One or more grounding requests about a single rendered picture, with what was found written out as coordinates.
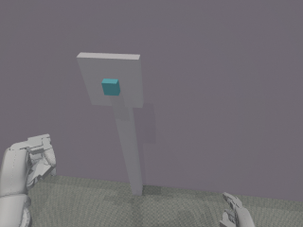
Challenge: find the panel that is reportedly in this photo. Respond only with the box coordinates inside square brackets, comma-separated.
[76, 52, 144, 196]

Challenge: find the robot right hand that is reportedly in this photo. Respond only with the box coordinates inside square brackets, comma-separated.
[220, 192, 256, 227]

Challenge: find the left robot forearm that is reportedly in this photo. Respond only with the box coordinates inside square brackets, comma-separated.
[0, 194, 33, 227]

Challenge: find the robot left hand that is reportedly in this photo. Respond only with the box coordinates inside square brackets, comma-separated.
[0, 133, 57, 198]

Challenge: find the button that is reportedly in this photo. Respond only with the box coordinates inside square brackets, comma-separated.
[101, 79, 120, 96]

